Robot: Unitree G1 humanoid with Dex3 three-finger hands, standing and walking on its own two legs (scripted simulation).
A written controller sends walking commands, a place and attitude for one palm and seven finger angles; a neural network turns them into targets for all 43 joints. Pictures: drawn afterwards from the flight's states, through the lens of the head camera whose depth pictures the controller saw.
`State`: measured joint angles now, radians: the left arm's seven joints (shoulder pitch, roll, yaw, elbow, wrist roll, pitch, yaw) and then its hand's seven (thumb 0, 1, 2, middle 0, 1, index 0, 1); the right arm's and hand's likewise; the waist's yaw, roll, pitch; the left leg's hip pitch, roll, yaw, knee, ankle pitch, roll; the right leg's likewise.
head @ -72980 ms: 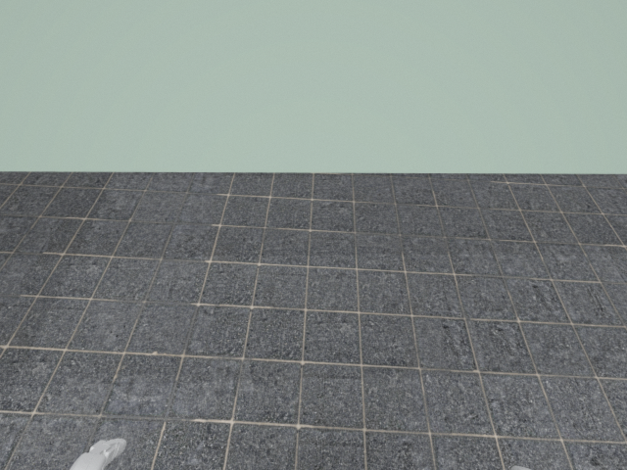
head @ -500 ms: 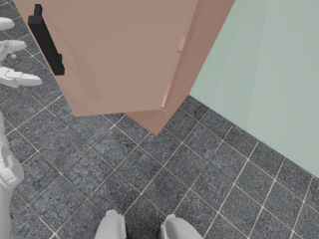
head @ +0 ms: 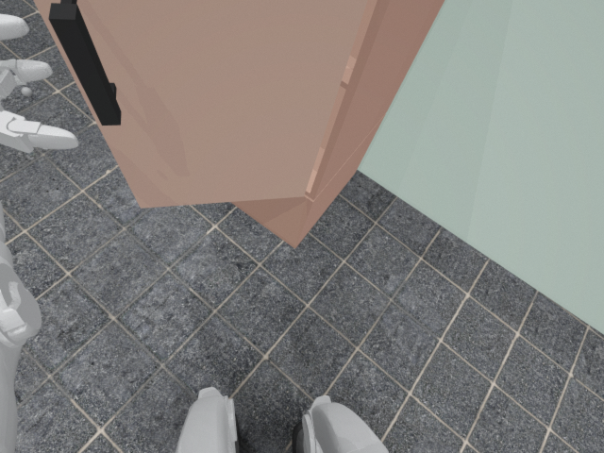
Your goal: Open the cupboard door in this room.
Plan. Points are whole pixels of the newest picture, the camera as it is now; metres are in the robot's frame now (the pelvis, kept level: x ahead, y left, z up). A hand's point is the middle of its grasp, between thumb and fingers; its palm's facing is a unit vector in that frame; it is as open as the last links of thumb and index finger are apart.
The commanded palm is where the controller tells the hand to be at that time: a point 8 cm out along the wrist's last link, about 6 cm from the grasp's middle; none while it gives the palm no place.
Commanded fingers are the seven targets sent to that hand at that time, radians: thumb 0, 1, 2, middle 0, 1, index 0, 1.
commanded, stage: slide the fingers in behind the handle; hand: left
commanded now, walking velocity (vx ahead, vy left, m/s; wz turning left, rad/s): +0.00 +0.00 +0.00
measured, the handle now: (92, 60) +0.58 +0.21 +0.09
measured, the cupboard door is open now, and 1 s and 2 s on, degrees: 45 44 44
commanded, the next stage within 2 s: close the thumb around the handle in 1.56 s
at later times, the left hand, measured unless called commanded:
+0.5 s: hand (68, 91) +0.53 +0.23 +0.09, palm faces +0.07 -1.00 +0.00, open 14.0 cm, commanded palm +0.52 +0.26 +0.09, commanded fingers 0.00 -0.50 0.30 -0.30 -1.20 -0.30 -1.20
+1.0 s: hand (103, 90) +0.53 +0.19 +0.09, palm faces +0.08 -1.00 -0.01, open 14.0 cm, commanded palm +0.51 +0.23 +0.09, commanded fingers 0.00 -0.50 0.30 -0.30 -1.20 -0.30 -1.20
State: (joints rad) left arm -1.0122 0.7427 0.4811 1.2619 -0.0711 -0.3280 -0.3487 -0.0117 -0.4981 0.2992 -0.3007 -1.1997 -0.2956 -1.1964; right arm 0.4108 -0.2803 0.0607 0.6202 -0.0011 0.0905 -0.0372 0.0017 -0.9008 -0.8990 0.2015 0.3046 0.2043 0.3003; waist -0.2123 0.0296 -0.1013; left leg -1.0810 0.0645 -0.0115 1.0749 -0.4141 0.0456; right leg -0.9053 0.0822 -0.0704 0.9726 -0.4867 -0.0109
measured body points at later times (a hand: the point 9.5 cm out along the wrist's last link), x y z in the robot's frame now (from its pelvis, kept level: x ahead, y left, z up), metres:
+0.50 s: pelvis +0.00 +0.00 +0.00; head +0.14 +0.04 +0.43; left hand +0.52 +0.28 +0.09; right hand -0.03 -0.27 -0.09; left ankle +0.04 +0.09 -0.66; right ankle -0.02 -0.12 -0.66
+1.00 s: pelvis +0.01 -0.02 +0.00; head +0.14 +0.01 +0.43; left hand +0.52 +0.25 +0.10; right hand -0.01 -0.28 -0.10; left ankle +0.04 +0.09 -0.66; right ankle -0.02 -0.12 -0.66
